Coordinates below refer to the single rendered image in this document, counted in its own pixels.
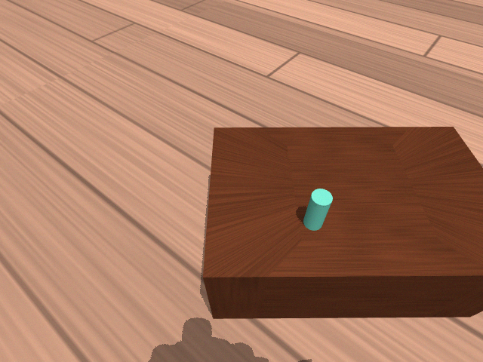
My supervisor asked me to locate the can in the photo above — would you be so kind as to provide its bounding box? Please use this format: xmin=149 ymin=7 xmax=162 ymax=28
xmin=303 ymin=189 xmax=333 ymax=231

